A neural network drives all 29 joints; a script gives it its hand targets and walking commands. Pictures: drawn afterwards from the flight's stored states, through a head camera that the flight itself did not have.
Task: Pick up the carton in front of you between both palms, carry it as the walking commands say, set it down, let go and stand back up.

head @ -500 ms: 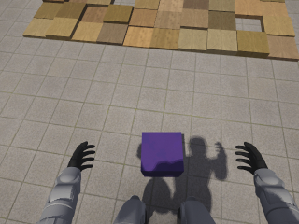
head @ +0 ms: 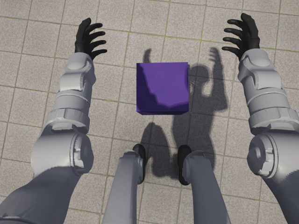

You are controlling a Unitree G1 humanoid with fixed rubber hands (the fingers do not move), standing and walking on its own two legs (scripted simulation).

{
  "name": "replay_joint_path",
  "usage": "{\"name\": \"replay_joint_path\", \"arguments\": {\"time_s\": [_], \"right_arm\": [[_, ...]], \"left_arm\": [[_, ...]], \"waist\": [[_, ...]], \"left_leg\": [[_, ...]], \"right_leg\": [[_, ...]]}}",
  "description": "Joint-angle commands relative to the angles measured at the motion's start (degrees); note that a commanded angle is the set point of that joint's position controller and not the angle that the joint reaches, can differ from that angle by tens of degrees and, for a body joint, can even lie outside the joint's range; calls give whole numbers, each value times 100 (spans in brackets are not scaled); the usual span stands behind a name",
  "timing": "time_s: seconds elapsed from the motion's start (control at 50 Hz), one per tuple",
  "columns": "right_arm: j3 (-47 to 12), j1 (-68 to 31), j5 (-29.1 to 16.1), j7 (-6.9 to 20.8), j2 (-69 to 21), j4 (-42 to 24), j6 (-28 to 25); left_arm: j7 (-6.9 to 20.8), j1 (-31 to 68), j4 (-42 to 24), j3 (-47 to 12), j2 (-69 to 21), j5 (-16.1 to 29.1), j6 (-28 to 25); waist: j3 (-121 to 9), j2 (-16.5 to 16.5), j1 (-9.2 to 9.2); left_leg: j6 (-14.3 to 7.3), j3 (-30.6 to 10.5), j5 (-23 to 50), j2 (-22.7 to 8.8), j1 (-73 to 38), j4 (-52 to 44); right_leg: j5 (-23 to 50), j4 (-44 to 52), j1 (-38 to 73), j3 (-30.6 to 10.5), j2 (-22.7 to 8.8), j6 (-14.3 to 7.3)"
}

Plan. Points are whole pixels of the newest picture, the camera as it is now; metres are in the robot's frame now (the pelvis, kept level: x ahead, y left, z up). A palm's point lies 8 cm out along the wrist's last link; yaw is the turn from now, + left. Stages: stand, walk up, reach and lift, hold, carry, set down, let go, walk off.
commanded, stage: reach and lift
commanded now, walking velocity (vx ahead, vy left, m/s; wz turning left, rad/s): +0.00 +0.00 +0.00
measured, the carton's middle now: (161, 92) +0.50 +0.00 -0.51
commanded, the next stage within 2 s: none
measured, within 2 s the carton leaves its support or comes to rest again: leaves its support in 1.74 s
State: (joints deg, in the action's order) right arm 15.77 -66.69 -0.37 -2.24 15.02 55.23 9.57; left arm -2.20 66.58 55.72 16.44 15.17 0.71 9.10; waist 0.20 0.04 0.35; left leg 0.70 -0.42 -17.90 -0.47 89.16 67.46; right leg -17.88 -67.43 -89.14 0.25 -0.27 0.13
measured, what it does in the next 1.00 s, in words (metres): lowers itself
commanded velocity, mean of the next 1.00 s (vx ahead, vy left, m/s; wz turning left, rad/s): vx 0.00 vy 0.00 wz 0.00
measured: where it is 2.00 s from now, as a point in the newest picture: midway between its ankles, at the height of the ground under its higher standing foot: (161, 171)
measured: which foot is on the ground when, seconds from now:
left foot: down 0.00-1.00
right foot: down 0.00-1.00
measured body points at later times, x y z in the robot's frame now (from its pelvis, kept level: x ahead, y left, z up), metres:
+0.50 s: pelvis +0.00 +0.00 -0.17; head +0.35 +0.00 +0.12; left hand +0.51 +0.20 -0.33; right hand +0.51 -0.19 -0.33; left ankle +0.10 +0.12 -0.60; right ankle +0.10 -0.12 -0.60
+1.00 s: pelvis -0.02 +0.00 -0.27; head +0.35 +0.00 -0.03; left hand +0.52 +0.19 -0.46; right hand +0.52 -0.19 -0.46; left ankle +0.10 +0.12 -0.60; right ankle +0.10 -0.12 -0.60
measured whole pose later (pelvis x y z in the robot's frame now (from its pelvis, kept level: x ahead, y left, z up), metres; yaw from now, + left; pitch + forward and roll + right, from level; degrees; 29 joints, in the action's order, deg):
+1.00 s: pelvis -0.02 +0.00 -0.27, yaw +0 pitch +37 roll +0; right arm -0.1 -80.6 -17.8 -7.8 22.3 64.5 0.1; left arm -7.7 80.2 64.4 -0.4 22.7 18.5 -0.1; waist 21.2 0.1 0.0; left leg 1.0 -0.9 -30.5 0.2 132.1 125.5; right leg -30.3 -125.5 -132.2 -0.6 0.2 0.7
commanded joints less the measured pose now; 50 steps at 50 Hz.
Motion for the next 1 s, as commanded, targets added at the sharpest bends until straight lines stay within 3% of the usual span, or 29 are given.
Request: {"name": "replay_joint_path", "arguments": {"time_s": [0.0, 0.16, 0.34, 0.42, 0.48, 0.58, 0.66, 0.76, 0.86, 0.98], "right_arm": [[259, -1090, 217, -14, 550, -438, -278], [387, -386, 327, -39, 169, -359, -759], [-487, -321, -606, -277, 624, -1016, -978], [-696, -660, -923, -366, 885, -1335, -893], [-735, -1024, -1041, -421, 994, -1242, -775], [-809, -1663, -1134, -468, 1009, -387, -673], [-916, -2124, -1190, -461, 1094, 323, -742], [-1079, -2670, -1318, -446, 1257, 736, -917], [-1335, -2958, -1580, -519, 1396, 546, -1058], [-1643, -2454, -1892, -573, 958, 234, -1090]], "left_arm": [[8, 1068, -434, 257, 550, -210, -292], [1, 355, -373, 422, 222, -344, -784], [-259, 299, -996, -442, 647, 604, -989], [-364, 618, -1338, -696, 836, 910, -877], [-435, 981, -1264, -782, 969, 1049, -752], [-486, 1608, -492, -878, 992, 1144, -660], [-463, 2073, 182, -932, 1078, 1162, -723], [-462, 2568, 647, -1081, 1234, 1288, -891], [-527, 2902, 453, -1352, 1395, 1563, -1024], [-567, 2522, 202, -1772, 1026, 1916, -1069]], "waist": [[-5590, -17, -9], [-5362, 55, 0], [-6982, 33, 0], [-7322, -6, 4], [-7021, 13, 7], [-5733, -22, 34], [-4978, 16, 35], [-4750, 36, 25], [-5614, 12, -7], [-6274, -21, -50]], "left_leg": [[153, 210, 421, 410, -2467, -575], [148, 163, 1270, 421, -872, 710], [162, 103, 2251, 392, -609, 2511], [172, 146, 1891, 381, -662, 3084], [184, 219, 1144, 345, -281, 3356], [150, 227, -147, 220, 490, 3680], [120, 173, -574, 145, 894, 3968], [123, 108, -453, 94, 1051, 4367], [147, 137, 154, 85, 555, 4758], [117, 222, 667, 185, 145, 4939]], "right_leg": [[484, 531, 2741, 105, 409, 182], [1434, -740, 1266, -15, 389, 199], [2277, -2544, 694, 62, 359, 215], [1826, -3082, 491, 152, 360, 199], [1160, -3359, 303, 189, 351, 172], [-143, -3672, -496, 149, 235, 157], [-556, -3968, -822, 77, 139, 149], [-418, -4397, -880, -5, 90, 144], [199, -4766, -410, 37, 89, 149], [736, -4902, -87, 125, 190, 152]]}}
